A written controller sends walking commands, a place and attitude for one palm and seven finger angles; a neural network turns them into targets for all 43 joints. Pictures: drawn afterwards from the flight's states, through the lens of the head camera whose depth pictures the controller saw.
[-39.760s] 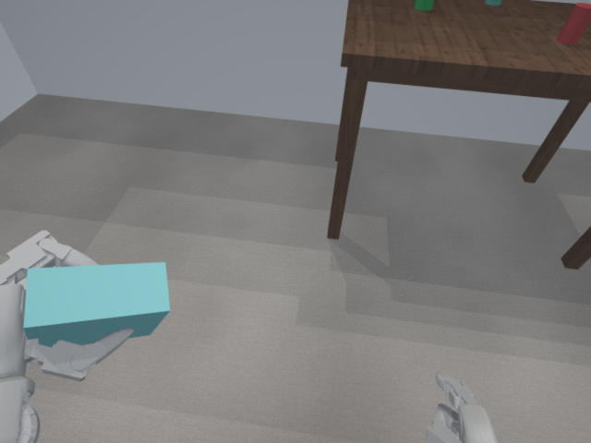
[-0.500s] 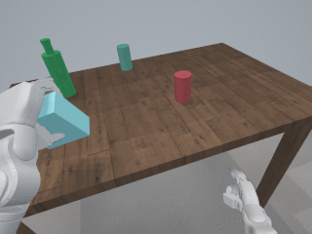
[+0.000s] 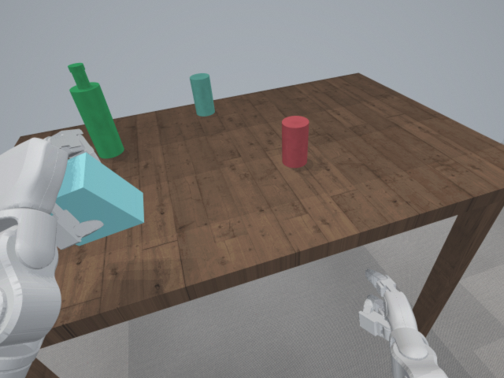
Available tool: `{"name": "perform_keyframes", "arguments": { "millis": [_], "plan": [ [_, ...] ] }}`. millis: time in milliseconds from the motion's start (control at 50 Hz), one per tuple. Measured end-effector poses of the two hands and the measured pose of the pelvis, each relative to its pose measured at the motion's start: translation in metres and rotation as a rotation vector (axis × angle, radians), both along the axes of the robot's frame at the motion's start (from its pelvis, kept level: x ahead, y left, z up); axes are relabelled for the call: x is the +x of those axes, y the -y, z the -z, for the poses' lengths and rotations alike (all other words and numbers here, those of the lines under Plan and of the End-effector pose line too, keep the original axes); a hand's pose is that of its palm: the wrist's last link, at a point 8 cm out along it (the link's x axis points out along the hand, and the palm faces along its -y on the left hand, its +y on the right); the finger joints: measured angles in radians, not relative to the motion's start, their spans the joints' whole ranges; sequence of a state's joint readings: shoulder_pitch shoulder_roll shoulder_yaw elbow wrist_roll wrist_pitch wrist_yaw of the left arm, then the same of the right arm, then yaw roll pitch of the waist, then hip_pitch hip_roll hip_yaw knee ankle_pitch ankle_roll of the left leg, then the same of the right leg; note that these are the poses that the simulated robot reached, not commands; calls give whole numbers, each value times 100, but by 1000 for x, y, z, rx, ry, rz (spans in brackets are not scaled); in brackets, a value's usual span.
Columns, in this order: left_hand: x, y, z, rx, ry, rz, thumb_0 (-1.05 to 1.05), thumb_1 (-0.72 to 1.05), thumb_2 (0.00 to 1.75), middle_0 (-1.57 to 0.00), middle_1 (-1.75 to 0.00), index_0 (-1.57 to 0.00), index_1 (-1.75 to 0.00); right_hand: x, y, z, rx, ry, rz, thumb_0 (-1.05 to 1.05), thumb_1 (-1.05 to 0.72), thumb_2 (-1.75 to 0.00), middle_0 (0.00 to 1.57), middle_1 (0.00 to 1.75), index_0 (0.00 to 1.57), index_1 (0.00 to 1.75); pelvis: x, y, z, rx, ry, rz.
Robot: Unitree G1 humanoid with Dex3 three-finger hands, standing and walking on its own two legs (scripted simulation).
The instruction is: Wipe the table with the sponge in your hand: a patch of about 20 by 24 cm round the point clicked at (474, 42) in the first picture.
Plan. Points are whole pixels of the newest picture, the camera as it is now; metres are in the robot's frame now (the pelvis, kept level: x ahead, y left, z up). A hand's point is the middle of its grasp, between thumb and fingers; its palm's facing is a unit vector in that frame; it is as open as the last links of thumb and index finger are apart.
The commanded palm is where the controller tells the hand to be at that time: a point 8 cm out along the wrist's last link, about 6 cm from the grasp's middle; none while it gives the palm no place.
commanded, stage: bring the sponge back beside the body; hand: left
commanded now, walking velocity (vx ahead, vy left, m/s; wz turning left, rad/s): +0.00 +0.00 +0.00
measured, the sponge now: (92, 209) +0.23 +0.28 +0.21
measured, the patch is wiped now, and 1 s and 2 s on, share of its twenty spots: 0.95 0.95 0.95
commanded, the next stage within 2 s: step back with the hand held close in 0.66 s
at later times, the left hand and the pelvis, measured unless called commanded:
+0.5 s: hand (67, 193) +0.21 +0.28 +0.26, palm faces +0.49 -0.20 -0.85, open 9.4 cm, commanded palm +0.14 +0.28 +0.31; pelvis +0.00 +0.00 +0.00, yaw +0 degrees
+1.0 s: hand (105, 178) +0.22 +0.23 +0.27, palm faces +0.43 -0.84 -0.34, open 9.4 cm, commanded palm +0.16 +0.29 +0.29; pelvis +0.00 +0.01 -0.01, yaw +1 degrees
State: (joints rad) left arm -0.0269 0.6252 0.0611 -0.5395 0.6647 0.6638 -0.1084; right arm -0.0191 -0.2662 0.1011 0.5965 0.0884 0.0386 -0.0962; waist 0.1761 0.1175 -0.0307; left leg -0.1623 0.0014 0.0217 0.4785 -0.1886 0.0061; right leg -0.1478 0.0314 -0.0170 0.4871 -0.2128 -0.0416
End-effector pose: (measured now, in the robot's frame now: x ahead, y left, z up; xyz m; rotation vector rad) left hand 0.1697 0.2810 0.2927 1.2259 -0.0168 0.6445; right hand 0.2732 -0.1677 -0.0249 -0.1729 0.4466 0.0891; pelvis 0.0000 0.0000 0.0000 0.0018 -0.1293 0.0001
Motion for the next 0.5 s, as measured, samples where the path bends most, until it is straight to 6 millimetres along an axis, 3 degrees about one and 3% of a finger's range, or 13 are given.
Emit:
{"name": "perform_keyframes", "arguments": {
  "millis": [500],
  "plan": [
    [-8,2,-2,-14,36,16,-1,-50,111,-78,-140,-83,-139,-2,-2,-2,2,5,-6,1,-91,-90,20,30,20,30,-1,-2,0,-1,5,5]
  ]
}}
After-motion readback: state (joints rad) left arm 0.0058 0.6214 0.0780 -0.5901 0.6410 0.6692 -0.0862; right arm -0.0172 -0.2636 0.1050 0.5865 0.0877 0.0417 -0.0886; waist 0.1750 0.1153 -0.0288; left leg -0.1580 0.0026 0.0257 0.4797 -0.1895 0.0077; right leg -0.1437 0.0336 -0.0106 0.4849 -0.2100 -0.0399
